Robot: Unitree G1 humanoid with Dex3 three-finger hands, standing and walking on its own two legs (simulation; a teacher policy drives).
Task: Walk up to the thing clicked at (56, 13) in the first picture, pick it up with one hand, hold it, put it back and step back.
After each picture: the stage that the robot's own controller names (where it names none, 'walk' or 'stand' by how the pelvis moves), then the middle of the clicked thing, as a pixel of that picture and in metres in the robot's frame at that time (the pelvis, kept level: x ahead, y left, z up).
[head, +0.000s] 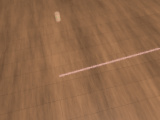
stand; (57, 16) +1.84 +0.38 -0.72
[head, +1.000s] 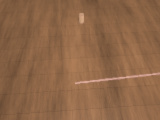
walk; (81, 18) +1.73 +0.14 -0.70
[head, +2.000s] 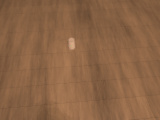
walk; (71, 43) +1.21 +0.18 -0.70
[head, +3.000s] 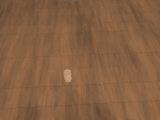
walk; (67, 75) +0.84 +0.19 -0.70
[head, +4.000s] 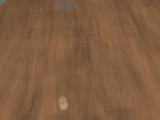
walk; (63, 103) +0.57 +0.19 -0.70
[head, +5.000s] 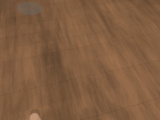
stand; out of the picture +0.43 +0.35 -0.70
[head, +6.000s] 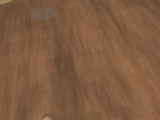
stand; out of the picture +0.42 +0.29 -0.70
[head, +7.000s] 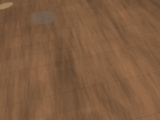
stand; out of the picture +0.41 +0.29 -0.72
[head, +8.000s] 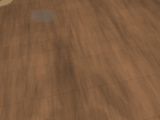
stand; out of the picture +0.37 +0.31 -0.73
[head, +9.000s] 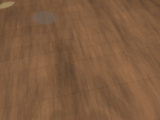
stand; out of the picture +0.37 +0.31 -0.73
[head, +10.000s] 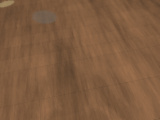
stand; out of the picture +0.37 +0.31 -0.73
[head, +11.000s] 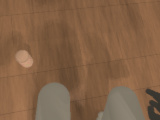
go down; (24, 59) +0.44 +0.32 -0.41
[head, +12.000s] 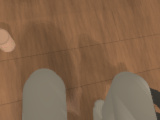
go down; (4, 41) +0.45 +0.36 -0.30
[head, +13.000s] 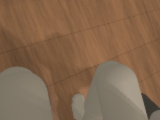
close in; out of the picture +0.42 +0.39 -0.24
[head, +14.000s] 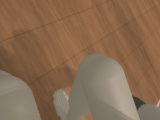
close; out of the picture +0.41 +0.40 -0.22
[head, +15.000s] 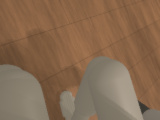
lift; out of the picture +0.38 +0.37 -0.20
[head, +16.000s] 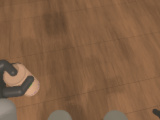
lift; (23, 81) +0.33 +0.22 -0.02
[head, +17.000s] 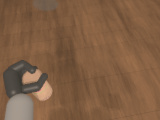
hold; (38, 85) +0.34 +0.19 -0.01
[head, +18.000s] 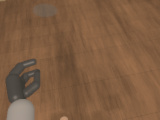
stand; out of the picture +0.40 +0.18 -0.68
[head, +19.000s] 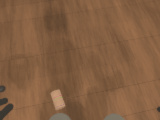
crouch; (57, 99) +0.38 +0.16 -0.58
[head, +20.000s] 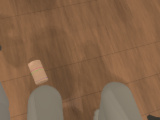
crouch; (38, 72) +0.41 +0.21 -0.41
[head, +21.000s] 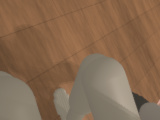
lower; out of the picture +0.38 +0.29 -0.25
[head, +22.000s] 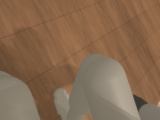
lower; out of the picture +0.35 +0.33 -0.24
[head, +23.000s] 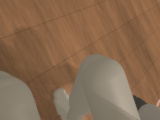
lower; out of the picture +0.34 +0.34 -0.25
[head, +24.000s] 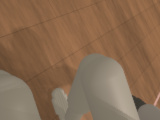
lower; out of the picture +0.37 +0.31 -0.25
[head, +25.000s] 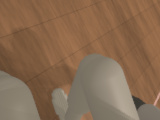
loosen; out of the picture +0.38 +0.29 -0.25
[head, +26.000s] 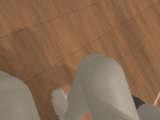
open; out of the picture +0.39 +0.29 -0.25
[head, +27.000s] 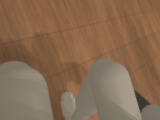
stand; out of the picture +0.40 +0.27 -0.27
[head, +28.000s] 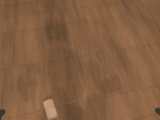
stand; (50, 109) +0.37 +0.22 -0.61
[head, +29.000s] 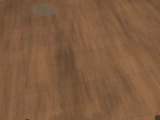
stand; out of the picture +0.34 +0.25 -0.69
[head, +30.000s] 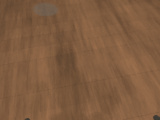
stand; out of the picture +0.32 +0.28 -0.69
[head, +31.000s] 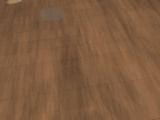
stand; out of the picture +0.31 +0.33 -0.74
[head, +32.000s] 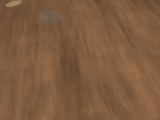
stand; out of the picture +0.29 +0.39 -0.75
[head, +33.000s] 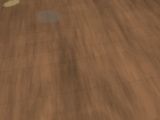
stand; out of the picture +0.25 +0.46 -0.75
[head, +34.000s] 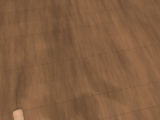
walk; (19, 118) +0.33 +0.46 -0.73
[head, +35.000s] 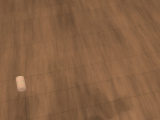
walk; (20, 83) +0.62 +0.58 -0.71
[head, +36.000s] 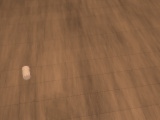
stand; (26, 72) +0.86 +0.59 -0.72
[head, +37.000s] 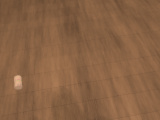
stand; (18, 82) +0.80 +0.65 -0.75
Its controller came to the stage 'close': yes
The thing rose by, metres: 0.71
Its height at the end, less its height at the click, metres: -0.02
